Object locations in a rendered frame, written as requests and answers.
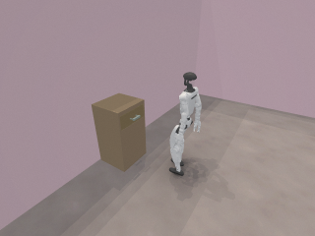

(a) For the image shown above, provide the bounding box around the cabinet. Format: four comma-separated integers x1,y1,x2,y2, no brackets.
92,93,147,172

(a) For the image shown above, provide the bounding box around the right robot upper arm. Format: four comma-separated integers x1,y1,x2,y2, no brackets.
193,87,202,108

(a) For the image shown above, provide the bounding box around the right robot forearm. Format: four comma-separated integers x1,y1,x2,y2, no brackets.
195,106,202,121

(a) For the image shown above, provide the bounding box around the left robot upper arm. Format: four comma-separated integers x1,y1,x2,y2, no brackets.
179,92,189,117

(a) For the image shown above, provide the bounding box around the left robot thigh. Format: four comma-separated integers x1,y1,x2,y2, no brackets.
169,125,180,153

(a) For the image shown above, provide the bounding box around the left robot forearm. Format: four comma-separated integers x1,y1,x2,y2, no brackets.
178,112,188,135

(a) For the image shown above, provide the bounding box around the handle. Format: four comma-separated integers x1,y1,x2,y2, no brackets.
130,115,141,121

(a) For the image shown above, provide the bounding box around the robot left foot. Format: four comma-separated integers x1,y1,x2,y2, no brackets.
169,167,184,176

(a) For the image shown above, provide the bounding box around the right robot hand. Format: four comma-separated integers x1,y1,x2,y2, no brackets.
193,120,201,133

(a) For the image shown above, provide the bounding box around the drawer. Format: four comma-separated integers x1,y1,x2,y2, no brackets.
119,104,144,131

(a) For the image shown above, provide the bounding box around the left robot hand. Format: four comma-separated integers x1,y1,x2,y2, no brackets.
175,133,184,147

